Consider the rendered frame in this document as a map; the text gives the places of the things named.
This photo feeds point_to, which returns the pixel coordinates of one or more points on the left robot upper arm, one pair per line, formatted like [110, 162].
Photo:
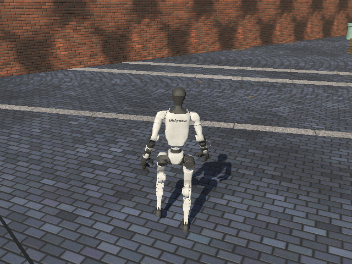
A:
[157, 125]

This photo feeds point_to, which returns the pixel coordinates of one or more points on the robot right hand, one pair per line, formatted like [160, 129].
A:
[203, 154]

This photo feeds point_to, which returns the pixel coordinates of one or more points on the right robot upper arm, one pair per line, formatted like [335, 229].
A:
[197, 125]

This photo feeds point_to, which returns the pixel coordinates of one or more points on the robot right thigh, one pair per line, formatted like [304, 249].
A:
[188, 168]

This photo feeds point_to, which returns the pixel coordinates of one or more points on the robot left hand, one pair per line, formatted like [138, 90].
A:
[144, 164]

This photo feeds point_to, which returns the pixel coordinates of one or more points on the robot left foot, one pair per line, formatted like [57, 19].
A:
[158, 212]

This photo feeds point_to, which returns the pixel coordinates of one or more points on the robot right forearm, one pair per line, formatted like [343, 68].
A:
[203, 145]

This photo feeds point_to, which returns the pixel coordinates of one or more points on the robot left forearm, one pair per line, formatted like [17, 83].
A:
[149, 148]

